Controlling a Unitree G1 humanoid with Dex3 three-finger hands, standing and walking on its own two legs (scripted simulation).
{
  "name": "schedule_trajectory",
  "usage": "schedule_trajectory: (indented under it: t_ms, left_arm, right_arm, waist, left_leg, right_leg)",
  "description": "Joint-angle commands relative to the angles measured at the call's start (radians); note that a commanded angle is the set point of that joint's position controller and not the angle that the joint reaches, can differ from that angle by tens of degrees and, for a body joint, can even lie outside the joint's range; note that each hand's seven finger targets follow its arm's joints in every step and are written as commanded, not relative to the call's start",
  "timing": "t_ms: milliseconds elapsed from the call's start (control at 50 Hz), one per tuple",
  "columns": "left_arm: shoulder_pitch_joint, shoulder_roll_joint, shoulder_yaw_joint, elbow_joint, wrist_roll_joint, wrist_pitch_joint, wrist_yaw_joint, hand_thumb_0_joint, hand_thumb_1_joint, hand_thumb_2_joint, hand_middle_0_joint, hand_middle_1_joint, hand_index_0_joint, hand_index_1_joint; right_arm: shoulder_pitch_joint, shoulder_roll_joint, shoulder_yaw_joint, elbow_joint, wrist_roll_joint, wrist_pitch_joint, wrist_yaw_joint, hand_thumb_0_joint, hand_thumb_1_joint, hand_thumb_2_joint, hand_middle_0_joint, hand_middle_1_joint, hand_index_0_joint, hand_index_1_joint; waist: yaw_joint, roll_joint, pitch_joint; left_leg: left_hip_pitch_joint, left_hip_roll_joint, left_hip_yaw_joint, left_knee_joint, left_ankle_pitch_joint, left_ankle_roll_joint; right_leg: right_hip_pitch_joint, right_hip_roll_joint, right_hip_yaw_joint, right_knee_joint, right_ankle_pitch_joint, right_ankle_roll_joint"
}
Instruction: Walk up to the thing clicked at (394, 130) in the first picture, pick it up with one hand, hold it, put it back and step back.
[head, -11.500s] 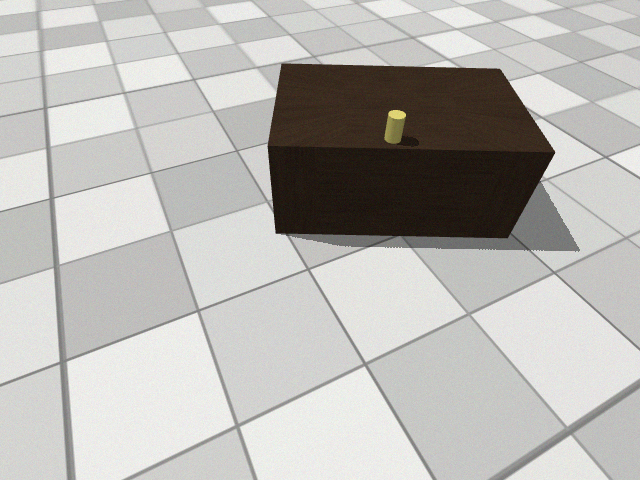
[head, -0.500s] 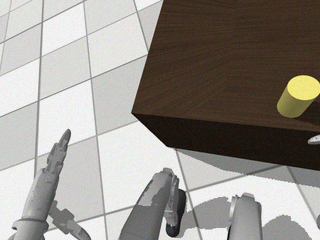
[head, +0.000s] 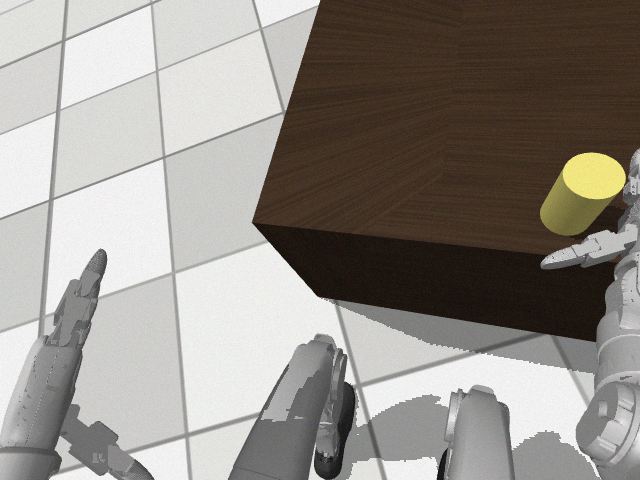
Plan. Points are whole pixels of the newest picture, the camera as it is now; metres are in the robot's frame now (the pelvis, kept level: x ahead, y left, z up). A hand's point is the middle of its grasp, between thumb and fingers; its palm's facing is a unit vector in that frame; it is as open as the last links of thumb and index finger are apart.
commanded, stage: rest palm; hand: right
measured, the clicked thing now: (578, 197) +0.51 -0.19 -0.06
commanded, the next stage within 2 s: close in 0.08 s
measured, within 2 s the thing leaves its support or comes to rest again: leaves its support in 1.14 s
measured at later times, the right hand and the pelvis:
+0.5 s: hand (578, 189) +0.51 -0.18 -0.04, palm faces +0.12 +0.99 +0.01, open 15.0 cm; pelvis +0.00 +0.00 -0.01, yaw +0 degrees
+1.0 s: hand (579, 177) +0.52 -0.18 -0.03, palm faces +0.12 +0.99 +0.02, open 7.2 cm; pelvis +0.00 +0.01 +0.00, yaw +0 degrees
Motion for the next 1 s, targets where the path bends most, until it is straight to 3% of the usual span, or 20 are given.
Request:
schedule_trajectory:
  t_ms: [0, 160, 200, 240, 280, 320, 360, 400, 440, 460, 500, 540, 600, 680, 760, 800, 840, 880, 920, 980]
  left_arm:
    - [0.092, 0.160, 0.141, -0.197, -0.019, -0.043, 0.022, 0.000, -0.537, 0.027, -0.046, -0.045, -0.054, -0.038]
    - [0.080, 0.181, 0.174, -0.227, -0.017, -0.044, 0.017, 0.000, -0.594, 0.079, -0.053, -0.045, -0.031, -0.067]
    - [0.083, 0.194, 0.187, -0.237, -0.021, -0.042, 0.015, 0.000, -0.564, 0.058, -0.053, -0.051, -0.046, -0.057]
    - [0.100, 0.162, 0.162, -0.202, -0.020, -0.035, 0.012, 0.000, -0.560, 0.056, -0.050, -0.049, -0.045, -0.054]
    - [0.083, 0.173, 0.175, -0.224, -0.022, -0.035, 0.016, 0.000, -0.559, 0.056, -0.049, -0.047, -0.044, -0.052]
    - [0.089, 0.163, 0.153, -0.223, -0.019, -0.031, 0.017, 0.000, -0.550, 0.050, -0.047, -0.048, -0.047, -0.049]
    - [0.093, 0.158, 0.149, -0.212, -0.020, -0.028, 0.018, 0.000, -0.550, 0.050, -0.046, -0.048, -0.046, -0.048]
    - [0.108, 0.157, 0.137, -0.233, -0.022, -0.025, 0.016, 0.000, -0.549, 0.050, -0.046, -0.048, -0.047, -0.048]
    - [0.096, 0.179, 0.160, -0.245, -0.020, -0.021, 0.018, 0.000, -0.551, 0.053, -0.047, -0.048, -0.046, -0.049]
    - [0.110, 0.172, 0.159, -0.208, -0.018, -0.017, 0.014, 0.000, -0.550, 0.053, -0.047, -0.049, -0.047, -0.049]
    - [0.111, 0.178, 0.165, -0.198, -0.024, -0.014, 0.011, 0.000, -0.548, 0.049, -0.046, -0.048, -0.047, -0.047]
    - [0.097, 0.168, 0.157, -0.205, -0.022, -0.010, 0.010, 0.000, -0.546, 0.046, -0.044, -0.046, -0.047, -0.043]
    - [0.084, 0.171, 0.155, -0.182, -0.029, -0.003, 0.013, 0.000, -0.541, 0.040, -0.042, -0.044, -0.047, -0.039]
    - [0.066, 0.163, 0.135, -0.198, -0.029, 0.001, 0.019, 0.000, -0.544, 0.039, -0.044, -0.043, -0.047, -0.040]
    - [0.060, 0.179, 0.145, -0.240, -0.026, 0.000, 0.027, 0.000, -0.542, 0.034, -0.046, -0.044, -0.050, -0.039]
    - [0.091, 0.160, 0.124, -0.239, -0.026, 0.000, 0.020, 0.000, -0.536, 0.027, -0.045, -0.045, -0.051, -0.037]
    - [0.091, 0.177, 0.144, -0.251, -0.031, -0.001, 0.019, 0.000, -0.539, 0.027, -0.045, -0.044, -0.050, -0.037]
    - [0.103, 0.192, 0.159, -0.272, -0.034, -0.001, 0.017, 0.000, -0.535, 0.024, -0.044, -0.044, -0.051, -0.036]
    - [0.123, 0.165, 0.144, -0.238, -0.036, 0.000, 0.011, 0.000, -0.531, 0.020, -0.043, -0.043, -0.051, -0.034]
    - [0.094, 0.167, 0.127, -0.278, -0.040, -0.003, 0.012, 0.000, -0.529, 0.017, -0.043, -0.043, -0.052, -0.033]
  right_arm:
    - [-0.335, -0.189, 0.017, -0.185, -0.002, -0.073, -0.011, 0.000, 0.611, -0.071, 0.013, 0.072, 0.027, 0.073]
    - [-0.327, -0.182, 0.019, -0.217, -0.015, -0.076, -0.039, 0.000, 0.611, -0.099, 0.110, 0.125, 0.122, 0.125]
    - [-0.310, -0.192, 0.006, -0.211, -0.018, -0.076, -0.047, 0.000, 0.587, -0.086, 0.270, 0.194, 0.282, 0.195]
    - [-0.364, -0.184, 0.022, -0.225, -0.020, -0.080, -0.048, 0.000, 0.596, -0.104, 0.402, 0.259, 0.409, 0.260]
    - [-0.382, -0.232, 0.004, -0.266, -0.027, -0.083, -0.057, 0.000, 0.562, -0.119, 0.480, 0.301, 0.483, 0.302]
    - [-0.387, -0.202, 0.022, -0.224, -0.031, -0.074, -0.055, 0.000, 0.534, -0.134, 0.550, 0.341, 0.551, 0.342]
    - [-0.399, -0.235, 0.010, -0.204, -0.034, -0.068, -0.059, 0.000, 0.516, -0.169, 0.611, 0.392, 0.613, 0.393]
    - [-0.403, -0.209, 0.023, -0.200, -0.032, -0.057, -0.057, 0.000, 0.481, -0.201, 0.694, 0.446, 0.696, 0.448]
    - [-0.409, -0.221, 0.022, -0.227, -0.034, -0.049, -0.062, 0.000, 0.443, -0.249, 0.778, 0.512, 0.781, 0.514]
    - [-0.390, -0.181, 0.045, -0.201, -0.036, -0.039, -0.058, 0.000, 0.430, -0.273, 0.843, 0.557, 0.846, 0.558]
    - [-0.358, -0.182, 0.029, -0.197, -0.030, -0.025, -0.059, 0.000, 0.375, -0.312, 0.917, 0.613, 0.917, 0.614]
    - [-0.388, -0.161, 0.047, -0.232, -0.028, -0.020, -0.061, 0.000, 0.321, -0.387, 0.980, 0.689, 0.982, 0.690]
    - [-0.380, -0.182, 0.030, -0.233, -0.024, -0.013, -0.067, 0.000, 0.184, -0.489, 1.062, 0.785, 1.061, 0.787]
    - [-0.388, -0.173, 0.035, -0.163, -0.024, -0.020, -0.077, 0.000, -0.029, -0.674, 1.167, 0.939, 1.165, 0.941]
    - [-0.418, -0.240, 0.010, -0.141, -0.034, -0.041, -0.079, 0.000, -0.169, -0.852, 1.244, 1.089, 1.249, 1.091]
    - [-0.374, -0.186, 0.026, -0.089, -0.030, -0.037, -0.068, 0.000, -0.252, -0.983, 1.270, 1.183, 1.281, 1.185]
    - [-0.367, -0.240, 0.004, -0.131, -0.032, -0.041, -0.065, 0.000, -0.299, -1.060, 1.301, 1.249, 1.315, 1.251]
    - [-0.357, -0.241, 0.016, -0.163, -0.036, -0.031, -0.058, 0.000, -0.364, -1.103, 1.335, 1.288, 1.346, 1.290]
    - [-0.327, -0.189, 0.026, -0.137, -0.022, -0.015, -0.049, 0.000, -0.402, -1.156, 1.357, 1.334, 1.370, 1.335]
    - [-0.349, -0.259, -0.013, -0.195, -0.019, -0.016, -0.050, 0.000, -0.453, -1.235, 1.418, 1.413, 1.433, 1.414]
  waist:
    - [0.002, -0.270, -0.503]
    - [-0.005, -0.307, -0.554]
    - [-0.006, -0.276, -0.557]
    - [0.006, -0.305, -0.537]
    - [-0.002, -0.321, -0.577]
    - [0.020, -0.290, -0.541]
    - [0.014, -0.307, -0.539]
    - [0.029, -0.309, -0.541]
    - [0.013, -0.344, -0.584]
    - [0.013, -0.362, -0.561]
    - [0.006, -0.341, -0.557]
    - [0.006, -0.351, -0.565]
    - [-0.005, -0.307, -0.537]
    - [0.010, -0.244, -0.489]
    - [0.033, -0.218, -0.513]
    - [0.033, -0.222, -0.482]
    - [0.008, -0.263, -0.533]
    - [0.007, -0.299, -0.564]
    - [0.010, -0.284, -0.511]
    - [-0.001, -0.269, -0.531]
  left_leg:
    - [0.424, -0.047, -0.003, -0.142, 0.117, 0.058]
    - [0.416, -0.048, -0.004, -0.113, 0.164, 0.061]
    - [0.434, -0.048, -0.003, -0.116, 0.154, 0.057]
    - [0.414, -0.048, -0.007, -0.116, 0.150, 0.058]
    - [0.424, -0.047, -0.015, -0.119, 0.142, 0.056]
    - [0.417, -0.047, -0.014, -0.123, 0.131, 0.054]
    - [0.415, -0.045, -0.021, -0.124, 0.129, 0.054]
    - [0.398, -0.047, -0.011, -0.121, 0.140, 0.056]
    - [0.395, -0.047, -0.003, -0.115, 0.145, 0.059]
    - [0.367, -0.049, 0.006, -0.107, 0.149, 0.063]
    - [0.361, -0.051, 0.016, -0.104, 0.159, 0.062]
    - [0.368, -0.051, 0.016, -0.103, 0.177, 0.063]
    - [0.381, -0.049, 0.013, -0.113, 0.139, 0.060]
    - [0.390, -0.052, 0.003, -0.131, 0.116, 0.056]
    - [0.449, -0.047, -0.025, -0.143, 0.111, 0.050]
    - [0.422, -0.049, -0.021, -0.138, 0.108, 0.053]
    - [0.444, -0.048, -0.018, -0.133, 0.124, 0.055]
    - [0.443, -0.049, -0.013, -0.129, 0.140, 0.058]
    - [0.425, -0.051, -0.007, -0.140, 0.129, 0.057]
    - [0.448, -0.049, -0.012, -0.135, 0.131, 0.055]
  right_leg:
    - [0.262, 0.031, -0.015, -0.270, 0.193, -0.012]
    - [0.280, 0.031, -0.016, -0.246, 0.258, -0.008]
    - [0.264, 0.033, -0.017, -0.243, 0.242, -0.010]
    - [0.256, 0.034, -0.020, -0.243, 0.233, -0.009]
    - [0.272, 0.032, -0.020, -0.242, 0.221, -0.010]
    - [0.247, 0.031, -0.018, -0.237, 0.206, -0.013]
    - [0.239, 0.031, -0.020, -0.233, 0.203, -0.012]
    - [0.268, 0.031, -0.015, -0.240, 0.223, -0.010]
    - [0.313, 0.031, -0.012, -0.253, 0.234, -0.006]
    - [0.334, 0.031, -0.009, -0.257, 0.259, 0.000]
    - [0.345, 0.029, -0.002, -0.259, 0.295, 0.002]
    - [0.353, 0.026, -0.001, -0.260, 0.325, 0.002]
    - [0.309, 0.028, -0.004, -0.272, 0.254, -0.003]
    - [0.244, 0.030, -0.009, -0.268, 0.198, -0.017]
    - [0.194, 0.031, -0.018, -0.238, 0.180, -0.026]
    - [0.190, 0.032, -0.018, -0.242, 0.183, -0.023]
    - [0.227, 0.033, -0.021, -0.254, 0.203, -0.018]
    - [0.277, 0.032, -0.022, -0.266, 0.229, -0.012]
    - [0.263, 0.032, -0.020, -0.270, 0.211, -0.015]
    - [0.240, 0.030, -0.019, -0.265, 0.215, -0.015]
